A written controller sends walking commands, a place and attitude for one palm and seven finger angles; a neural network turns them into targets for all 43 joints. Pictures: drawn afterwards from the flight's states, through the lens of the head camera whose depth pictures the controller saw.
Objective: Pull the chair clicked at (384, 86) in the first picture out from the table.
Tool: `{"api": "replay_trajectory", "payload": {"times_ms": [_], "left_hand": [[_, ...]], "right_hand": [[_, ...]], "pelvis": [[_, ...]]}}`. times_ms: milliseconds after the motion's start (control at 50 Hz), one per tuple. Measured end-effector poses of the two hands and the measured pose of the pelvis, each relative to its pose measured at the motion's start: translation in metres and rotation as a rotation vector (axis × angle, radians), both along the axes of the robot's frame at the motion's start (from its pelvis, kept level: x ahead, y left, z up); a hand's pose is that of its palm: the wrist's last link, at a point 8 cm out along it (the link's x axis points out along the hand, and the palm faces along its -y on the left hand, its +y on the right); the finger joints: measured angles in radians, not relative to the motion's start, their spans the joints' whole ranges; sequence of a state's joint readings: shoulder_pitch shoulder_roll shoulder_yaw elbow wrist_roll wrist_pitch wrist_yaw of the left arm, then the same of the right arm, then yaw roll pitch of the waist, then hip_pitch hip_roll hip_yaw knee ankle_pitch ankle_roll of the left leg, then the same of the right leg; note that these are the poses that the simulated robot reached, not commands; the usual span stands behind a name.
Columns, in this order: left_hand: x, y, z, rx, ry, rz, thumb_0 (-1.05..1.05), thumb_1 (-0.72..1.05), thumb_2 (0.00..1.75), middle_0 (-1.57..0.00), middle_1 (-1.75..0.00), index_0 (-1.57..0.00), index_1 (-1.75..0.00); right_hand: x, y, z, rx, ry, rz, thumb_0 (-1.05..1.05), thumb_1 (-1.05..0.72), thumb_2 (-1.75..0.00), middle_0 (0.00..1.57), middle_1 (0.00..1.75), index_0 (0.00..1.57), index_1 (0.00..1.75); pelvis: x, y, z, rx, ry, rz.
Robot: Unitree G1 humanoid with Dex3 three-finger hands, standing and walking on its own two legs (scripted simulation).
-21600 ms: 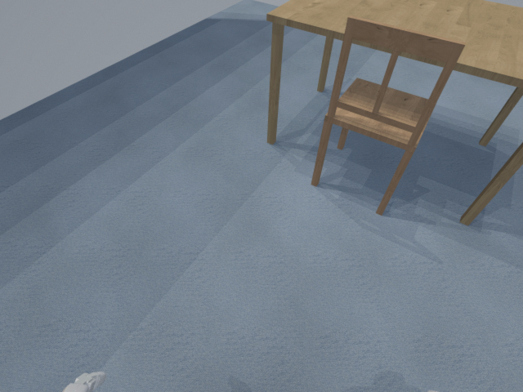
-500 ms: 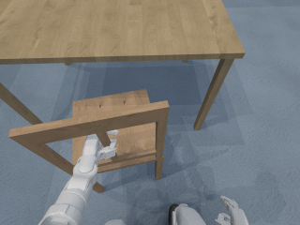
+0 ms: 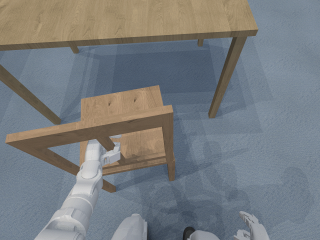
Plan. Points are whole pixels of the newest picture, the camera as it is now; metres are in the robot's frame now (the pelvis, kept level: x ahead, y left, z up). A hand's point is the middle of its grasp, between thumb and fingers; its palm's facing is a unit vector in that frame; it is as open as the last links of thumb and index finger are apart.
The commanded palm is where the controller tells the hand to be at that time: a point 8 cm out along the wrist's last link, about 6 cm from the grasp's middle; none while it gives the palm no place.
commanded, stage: step backward, pulling the chair out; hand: left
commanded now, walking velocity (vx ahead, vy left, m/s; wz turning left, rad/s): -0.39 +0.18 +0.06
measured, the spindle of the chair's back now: (113, 150) +0.35 +0.18 -0.12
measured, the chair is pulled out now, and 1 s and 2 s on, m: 0.28 0.51 0.64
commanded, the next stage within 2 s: stop walking, hand still on the chair in 0.98 s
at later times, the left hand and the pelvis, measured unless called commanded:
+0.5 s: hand (114, 194) +0.22 +0.14 -0.07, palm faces -0.08 -0.98 -0.16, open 5.3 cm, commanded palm +0.21 +0.19 -0.08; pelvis -0.09 +0.04 +0.00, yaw +0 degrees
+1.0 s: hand out of the picture +0.10 +0.13 -0.07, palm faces -0.13 -0.98 -0.13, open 5.2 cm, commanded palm +0.07 +0.19 -0.08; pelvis -0.23 +0.06 -0.01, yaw +4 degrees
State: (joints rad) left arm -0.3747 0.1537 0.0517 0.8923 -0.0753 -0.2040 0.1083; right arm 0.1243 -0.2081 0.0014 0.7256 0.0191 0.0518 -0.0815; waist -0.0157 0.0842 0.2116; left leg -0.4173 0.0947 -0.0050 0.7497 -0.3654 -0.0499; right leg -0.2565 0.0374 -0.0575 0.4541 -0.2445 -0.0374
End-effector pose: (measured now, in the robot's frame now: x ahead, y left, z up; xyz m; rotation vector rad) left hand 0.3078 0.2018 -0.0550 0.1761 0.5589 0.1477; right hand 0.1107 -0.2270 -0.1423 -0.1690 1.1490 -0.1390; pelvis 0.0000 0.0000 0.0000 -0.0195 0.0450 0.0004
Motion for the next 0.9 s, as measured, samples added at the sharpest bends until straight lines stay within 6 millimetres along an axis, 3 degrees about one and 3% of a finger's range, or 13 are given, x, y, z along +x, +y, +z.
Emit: {"api": "replay_trajectory", "payload": {"times_ms": [160, 260, 380, 520, 600, 680, 820, 900], "left_hand": [[-0.024, -0.017, 0.002, -0.016, 0.029, -0.008, 0.04, 0.67, 0.76, -0.28, -1.13, -0.50, -1.44], [-0.043, -0.020, 0.002, -0.031, 0.032, -0.071, 0.03, 0.67, 0.74, -0.24, -1.16, -0.50, -1.44], [-0.070, -0.014, 0.000, -0.045, -0.003, -0.185, 0.01, 0.68, 0.74, -0.21, -1.22, -0.50, -1.44], [-0.110, -0.007, 0.001, -0.044, 0.016, -0.161, 0.03, 0.68, 0.76, -0.22, -1.19, -0.50, -1.44], [-0.128, -0.008, 0.002, -0.013, 0.014, -0.117, 0.03, 0.66, 0.79, -0.27, -1.17, -0.50, -1.44], [-0.145, -0.012, 0.003, -0.015, 0.032, -0.080, 0.05, 0.65, 0.80, -0.28, -1.13, -0.50, -1.44], [-0.175, -0.021, 0.004, -0.025, 0.047, -0.102, 0.04, 0.66, 0.77, -0.26, -1.13, -0.50, -1.44], [-0.194, -0.021, 0.003, -0.039, 0.043, -0.141, 0.03, 0.67, 0.77, -0.23, -1.16, -0.50, -1.44]], "right_hand": [[-0.018, -0.036, 0.024, -0.097, -0.051, -0.036, 0.01, -0.90, -0.89, 0.20, 0.30, 0.20, 0.30], [-0.029, -0.037, 0.036, -0.167, -0.070, -0.034, 0.01, -0.91, -0.89, 0.20, 0.30, 0.20, 0.30], [-0.049, -0.006, 0.037, -0.183, -0.079, -0.030, 0.01, -0.91, -0.89, 0.19, 0.30, 0.20, 0.30], [-0.081, 0.051, 0.021, 0.012, -0.087, 0.024, 0.01, -0.90, -0.89, 0.20, 0.30, 0.20, 0.30], [-0.104, 0.061, -0.001, 0.107, -0.061, 0.036, 0.01, -0.90, -0.89, 0.20, 0.30, 0.20, 0.30], [-0.131, 0.047, -0.005, 0.098, -0.033, -0.002, 0.01, -0.90, -0.89, 0.20, 0.30, 0.20, 0.30], [-0.172, -0.003, 0.013, -0.059, -0.036, -0.027, 0.01, -0.90, -0.89, 0.20, 0.30, 0.20, 0.30], [-0.194, -0.018, 0.027, -0.149, -0.045, -0.033, 0.01, -0.91, -0.89, 0.20, 0.30, 0.20, 0.30]], "pelvis": [[-0.029, 0.001, 0.010, 0.076, 0.016, 0.016], [-0.048, 0.017, 0.009, 0.072, 0.025, 0.042], [-0.076, 0.041, -0.002, 0.039, 0.012, 0.044], [-0.097, 0.036, 0.001, 0.018, 0.000, 0.000], [-0.113, 0.024, -0.004, 0.013, -0.018, -0.007], [-0.136, 0.018, 0.002, 0.026, -0.024, -0.004], [-0.174, 0.024, 0.007, 0.074, 0.000, 0.029], [-0.197, 0.036, 0.006, 0.079, 0.016, 0.047]]}}
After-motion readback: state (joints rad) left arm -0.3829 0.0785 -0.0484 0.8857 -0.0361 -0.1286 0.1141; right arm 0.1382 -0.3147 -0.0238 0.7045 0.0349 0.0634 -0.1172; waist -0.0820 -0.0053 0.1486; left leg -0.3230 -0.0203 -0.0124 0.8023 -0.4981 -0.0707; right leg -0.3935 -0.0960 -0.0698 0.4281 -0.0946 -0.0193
